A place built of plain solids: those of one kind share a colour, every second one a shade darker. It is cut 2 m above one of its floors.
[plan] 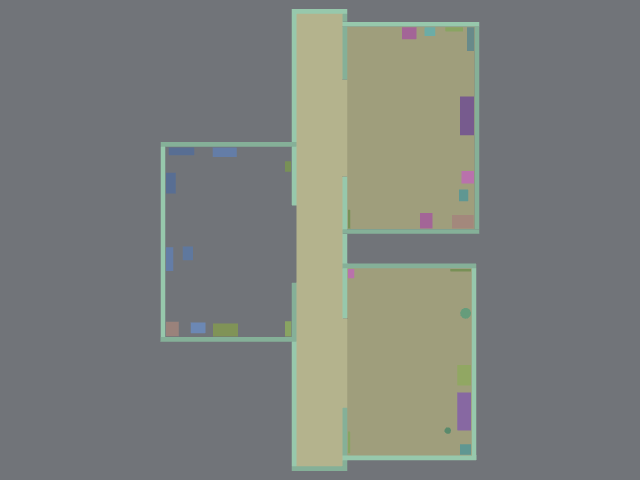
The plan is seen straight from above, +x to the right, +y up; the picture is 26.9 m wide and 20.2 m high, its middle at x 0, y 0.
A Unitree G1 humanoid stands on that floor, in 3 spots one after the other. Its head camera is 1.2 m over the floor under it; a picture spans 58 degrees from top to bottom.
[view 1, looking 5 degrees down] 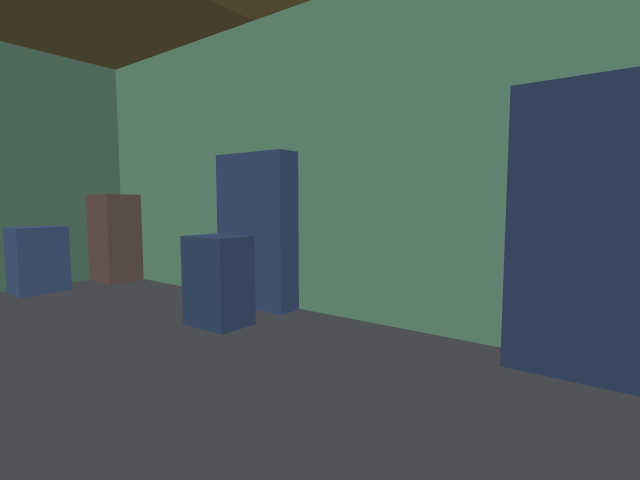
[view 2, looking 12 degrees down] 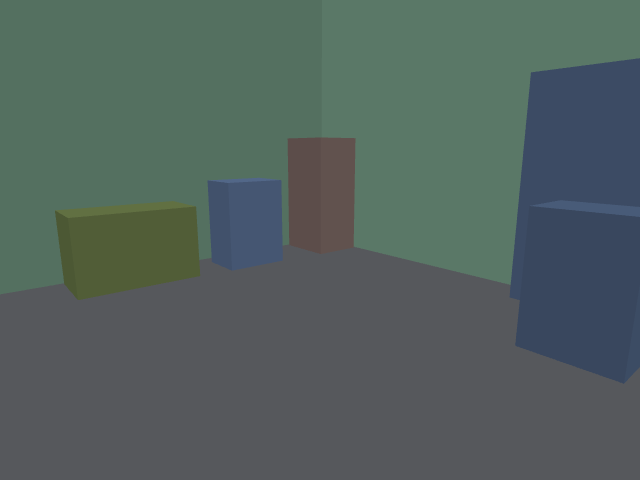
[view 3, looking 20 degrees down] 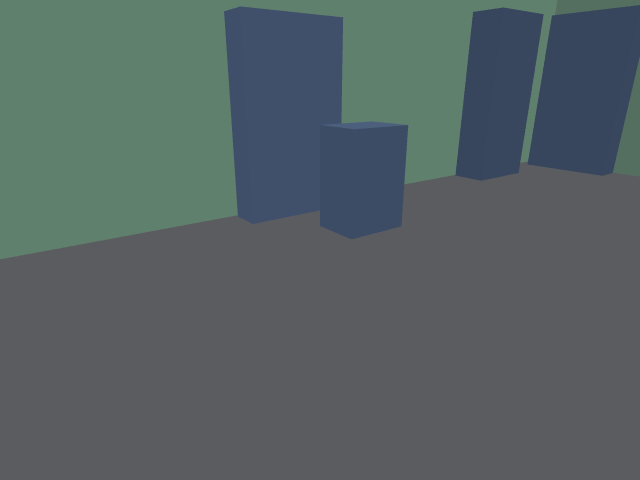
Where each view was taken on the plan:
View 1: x -2.82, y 2.75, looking -143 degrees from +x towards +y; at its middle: wall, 4.64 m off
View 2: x -2.82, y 0.28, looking -130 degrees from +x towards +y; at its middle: carton_stack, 4.98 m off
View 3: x -2.82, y -3.00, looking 144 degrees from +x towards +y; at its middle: ground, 3.51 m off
